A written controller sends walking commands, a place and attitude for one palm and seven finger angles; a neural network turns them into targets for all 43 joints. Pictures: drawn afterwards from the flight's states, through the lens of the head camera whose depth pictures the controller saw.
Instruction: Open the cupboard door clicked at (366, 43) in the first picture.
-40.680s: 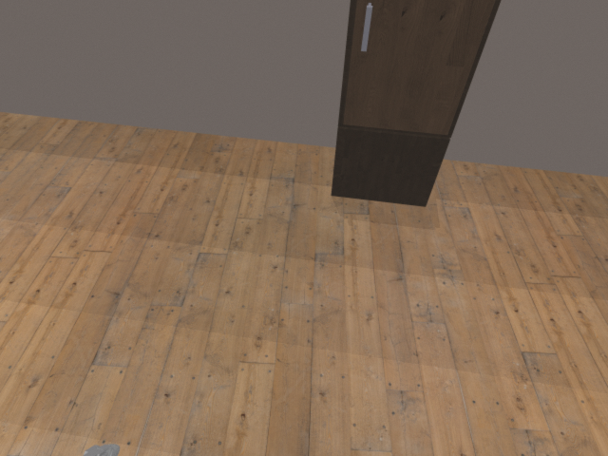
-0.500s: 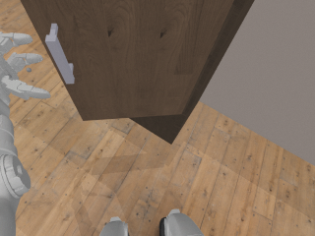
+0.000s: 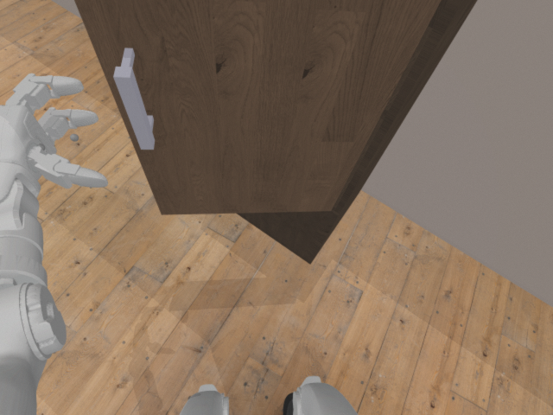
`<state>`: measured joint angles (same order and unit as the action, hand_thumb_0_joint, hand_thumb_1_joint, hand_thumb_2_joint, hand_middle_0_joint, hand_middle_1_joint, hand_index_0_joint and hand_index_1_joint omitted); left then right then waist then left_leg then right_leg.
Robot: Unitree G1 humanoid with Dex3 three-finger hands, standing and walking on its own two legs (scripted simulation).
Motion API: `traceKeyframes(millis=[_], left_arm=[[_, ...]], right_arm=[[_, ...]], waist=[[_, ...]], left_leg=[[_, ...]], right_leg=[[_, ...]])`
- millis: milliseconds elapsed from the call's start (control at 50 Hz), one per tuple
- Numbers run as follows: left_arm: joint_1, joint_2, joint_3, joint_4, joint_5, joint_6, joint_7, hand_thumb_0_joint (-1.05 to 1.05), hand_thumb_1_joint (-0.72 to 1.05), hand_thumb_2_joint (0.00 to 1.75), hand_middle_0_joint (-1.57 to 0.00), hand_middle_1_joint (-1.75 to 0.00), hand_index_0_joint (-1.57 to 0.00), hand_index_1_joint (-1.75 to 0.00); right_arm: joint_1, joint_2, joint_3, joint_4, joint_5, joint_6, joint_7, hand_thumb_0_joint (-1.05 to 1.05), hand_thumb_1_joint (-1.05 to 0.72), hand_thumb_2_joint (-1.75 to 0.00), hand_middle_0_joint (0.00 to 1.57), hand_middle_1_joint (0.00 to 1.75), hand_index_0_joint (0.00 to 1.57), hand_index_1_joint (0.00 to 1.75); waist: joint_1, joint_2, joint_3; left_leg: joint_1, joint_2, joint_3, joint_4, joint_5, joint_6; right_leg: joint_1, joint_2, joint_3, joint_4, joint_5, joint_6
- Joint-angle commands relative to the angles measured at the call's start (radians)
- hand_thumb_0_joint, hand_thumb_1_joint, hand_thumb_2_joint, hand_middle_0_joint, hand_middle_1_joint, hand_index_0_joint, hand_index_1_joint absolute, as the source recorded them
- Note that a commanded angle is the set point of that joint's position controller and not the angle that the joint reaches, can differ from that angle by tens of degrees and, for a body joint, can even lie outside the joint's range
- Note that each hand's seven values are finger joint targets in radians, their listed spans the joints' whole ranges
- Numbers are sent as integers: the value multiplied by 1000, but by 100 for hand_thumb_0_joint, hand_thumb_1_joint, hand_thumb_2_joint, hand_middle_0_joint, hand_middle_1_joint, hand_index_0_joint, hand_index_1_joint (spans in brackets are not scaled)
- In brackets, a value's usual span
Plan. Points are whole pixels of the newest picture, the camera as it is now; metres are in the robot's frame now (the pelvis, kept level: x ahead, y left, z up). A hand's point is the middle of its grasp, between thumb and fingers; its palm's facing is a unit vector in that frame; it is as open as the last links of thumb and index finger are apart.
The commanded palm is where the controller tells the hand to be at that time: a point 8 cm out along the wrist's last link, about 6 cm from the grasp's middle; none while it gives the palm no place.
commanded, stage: move the hooked fingers beside the handle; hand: left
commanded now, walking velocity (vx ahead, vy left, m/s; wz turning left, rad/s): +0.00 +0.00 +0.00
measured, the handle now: (138, 102) +0.53 +0.18 +0.09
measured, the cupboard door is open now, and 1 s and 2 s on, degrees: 40 40 40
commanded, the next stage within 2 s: slide the fingers in behind the handle in 0.16 s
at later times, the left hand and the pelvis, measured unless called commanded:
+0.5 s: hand (82, 133) +0.48 +0.25 +0.08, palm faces +0.01 -1.00 +0.01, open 14.0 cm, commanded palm +0.46 +0.29 +0.09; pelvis +0.00 +0.00 +0.00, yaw -1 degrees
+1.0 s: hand (117, 135) +0.48 +0.21 +0.08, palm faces +0.03 -1.00 +0.00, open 14.0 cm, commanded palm +0.46 +0.25 +0.09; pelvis +0.00 -0.01 +0.00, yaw +0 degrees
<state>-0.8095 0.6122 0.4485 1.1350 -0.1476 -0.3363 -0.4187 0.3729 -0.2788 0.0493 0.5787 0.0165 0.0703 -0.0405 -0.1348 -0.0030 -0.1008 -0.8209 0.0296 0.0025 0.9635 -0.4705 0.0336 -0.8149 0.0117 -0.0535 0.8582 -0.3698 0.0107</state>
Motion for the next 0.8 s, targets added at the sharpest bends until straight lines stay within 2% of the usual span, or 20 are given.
traceKeyframes(millis=[0, 20, 40, 100, 120, 140, 180, 220, 280, 320, 360, 380, 440, 500, 520, 540, 640, 700, 760, 780], left_arm=[[-447, 310, 48, -217, -20, -73, 19, 0, -50, 30, -30, -120, -30, -120], [-440, 335, 63, -220, -11, -75, 19, 0, -50, 30, -30, -120, -30, -120], [-434, 302, 40, -220, -13, -73, 16, 0, -50, 30, -30, -120, -30, -120], [-440, 341, 61, -168, -13, -63, 13, 0, -50, 30, -30, -120, -30, -120], [-441, 382, 82, -162, -3, -61, 11, 0, -50, 30, -30, -120, -30, -120], [-463, 343, 45, -180, -5, -61, 6, 0, -50, 30, -30, -120, -30, -120], [-445, 371, 73, -189, -8, -67, 2, 0, -50, 30, -30, -120, -30, -120], [-438, 363, 71, -197, -17, -72, -10, 0, -50, 30, -30, -120, -30, -120], [-420, 315, 43, -178, -30, -56, -23, 0, -50, 30, -30, -120, -30, -120], [-410, 309, 45, -194, -33, -53, -25, 0, -50, 30, -30, -120, -30, -120], [-407, 265, 19, -229, -38, -51, -18, 0, -50, 30, -30, -120, -30, -120], [-387, 288, 42, -228, -38, -49, -10, 0, -50, 30, -30, -120, -30, -120], [-387, 249, 26, -258, -40, -53, 12, 0, -50, 30, -30, -120, -30, -120], [-386, 242, 30, -293, -37, -61, 41, 0, -50, 30, -30, -120, -30, -120], [-374, 260, 41, -309, -27, -62, 50, 0, -50, 30, -30, -120, -30, -120], [-365, 213, 11, -307, -29, -60, 57, 0, -50, 30, -30, -120, -30, -120], [-391, 174, -13, -265, -16, -59, 98, 0, -50, 30, -30, -120, -30, -120], [-416, 212, 12, -256, -8, -72, 113, 0, -50, 30, -30, -120, -30, -120], [-423, 139, -40, -281, -1, -89, 117, 0, -50, 30, -30, -120, -30, -120], [-416, 136, -35, -268, -7, -90, 119, 0, -50, 30, -30, -120, -30, -120]], right_arm=[[166, -191, -74, -45, -5, -14, -19, 0, -90, -90, 20, 30, 20, 30], [164, -193, -73, -47, -3, -13, -18, 0, -90, -90, 20, 30, 20, 30], [159, -187, -73, -51, -3, -13, -17, 0, -90, -90, 20, 30, 20, 30], [165, -193, -67, -50, -2, -12, -22, 0, -90, -90, 20, 30, 20, 30], [162, -198, -65, -53, -1, -11, -24, 0, -90, -90, 20, 30, 20, 30], [159, -192, -64, -55, 0, -13, -23, 0, -90, -90, 20, 30, 20, 30], [169, -197, -68, -52, -3, -14, -24, 0, -90, -90, 20, 30, 20, 30], [174, -197, -67, -52, -3, -13, -23, 0, -90, -90, 20, 30, 20, 30], [175, -194, -71, -45, -2, -11, -20, 0, -90, -90, 20, 30, 20, 30], [185, -194, -73, -46, -2, -10, -20, 0, -90, -90, 20, 30, 20, 30], [181, -188, -77, -46, -4, -11, -16, 0, -90, -90, 20, 30, 20, 30], [184, -192, -79, -43, -4, -10, -16, 0, -90, -90, 20, 30, 20, 30], [187, -186, -82, -45, -6, -9, -10, 0, -90, -90, 20, 30, 20, 30], [185, -181, -83, -47, -7, -9, -6, 0, -90, -90, 20, 30, 20, 30], [185, -183, -84, -47, -6, -6, -5, 0, -90, -90, 20, 30, 20, 30], [178, -176, -85, -51, -5, -7, -1, 0, -90, -90, 20, 30, 20, 30], [168, -173, -81, -48, -6, -9, 2, 0, -90, -90, 20, 30, 20, 30], [168, -178, -79, -48, -7, -13, -2, 0, -90, -90, 20, 30, 20, 30], [158, -166, -81, -48, -8, -18, 5, 0, -90, -90, 20, 30, 20, 30], [158, -167, -82, -44, -8, -19, 7, 0, -90, -90, 20, 30, 20, 30]], waist=[[-13, 157, -419], [-3, 181, -443], [-9, 182, -447], [-18, 138, -397], [-10, 146, -402], [-21, 179, -407], [-12, 165, -430], [-8, 194, -457], [-19, 170, -427], [-12, 170, -444], [-13, 195, -448], [-2, 183, -441], [-2, 181, -455], [3, 196, -439], [13, 204, -468], [6, 205, -451], [-7, 158, -390], [-9, 132, -383], [-7, 185, -421], [-8, 155, -422]], left_leg=[[316, 0, -57, -103, 470, -19], [330, 1, -55, -103, 482, -22], [326, -2, -49, -99, 468, -18], [258, -3, -46, -101, 415, -9], [249, -2, -45, -105, 400, -11], [262, -5, -42, -103, 400, -10], [275, 0, -48, -102, 410, -12], [309, 1, -49, -98, 460, -17], [284, 0, -41, -98, 433, -11], [318, 4, -49, -103, 469, -15], [334, 3, -46, -103, 475, -16], [330, 5, -50, -107, 472, -19], [361, 5, -54, -108, 517, -22], [365, 5, -53, -111, 538, -24], [390, 10, -58, -114, 571, -31], [390, 9, -53, -113, 561, -30], [341, 5, -52, -125, 481, -25], [313, 0, -51, -124, 441, -19], [369, 2, -52, -117, 484, -28], [362, 3, -54, -117, 474, -28]], right_leg=[[153, 34, 9, -44, 280, -35], [159, 34, 14, -44, 284, -33], [160, 33, 16, -47, 285, -31], [169, 35, 17, -47, 269, -31], [177, 34, 21, -47, 262, -30], [167, 33, 23, -50, 262, -29], [168, 34, 18, -48, 259, -32], [165, 38, 16, -43, 284, -33], [162, 38, 17, -55, 278, -28], [154, 42, 9, -52, 287, -31], [144, 40, 8, -57, 285, -30], [140, 40, 4, -56, 275, -32], [143, 42, 2, -56, 291, -32], [146, 42, 0, -53, 299, -35], [151, 42, 1, -52, 306, -34], [142, 42, 0, -57, 300, -32], [145, 40, 1, -61, 275, -31], [162, 37, 6, -57, 270, -34], [138, 36, 6, -52, 277, -34], [145, 37, 5, -53, 274, -33]])
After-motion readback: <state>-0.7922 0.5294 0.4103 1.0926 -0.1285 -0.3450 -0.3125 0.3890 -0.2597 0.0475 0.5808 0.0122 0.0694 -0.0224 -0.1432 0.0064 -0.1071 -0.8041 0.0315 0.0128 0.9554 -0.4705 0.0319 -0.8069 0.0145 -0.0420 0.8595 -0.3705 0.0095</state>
